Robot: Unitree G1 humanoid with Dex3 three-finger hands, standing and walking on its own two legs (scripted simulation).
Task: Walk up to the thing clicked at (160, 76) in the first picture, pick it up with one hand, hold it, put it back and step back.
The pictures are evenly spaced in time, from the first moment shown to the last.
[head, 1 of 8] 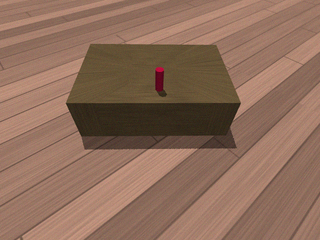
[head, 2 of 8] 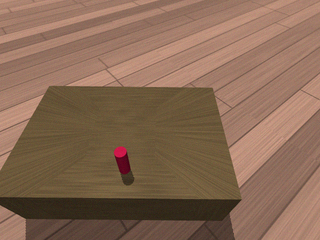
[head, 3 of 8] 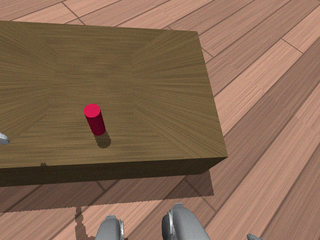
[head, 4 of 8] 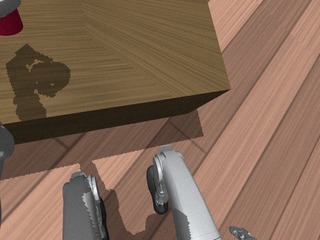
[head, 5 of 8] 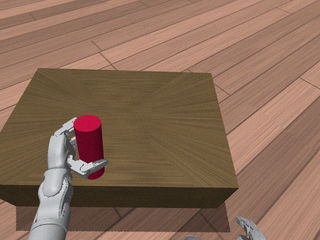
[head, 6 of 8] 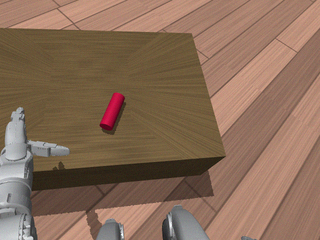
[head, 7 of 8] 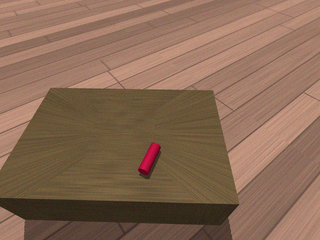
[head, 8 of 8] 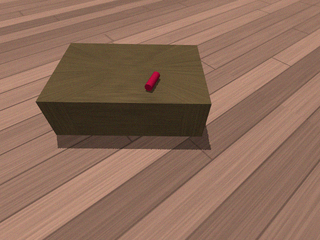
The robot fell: no
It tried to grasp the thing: yes
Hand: left
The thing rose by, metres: 0.36
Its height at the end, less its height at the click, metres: -0.05
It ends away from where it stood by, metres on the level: 0.16
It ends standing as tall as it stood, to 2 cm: no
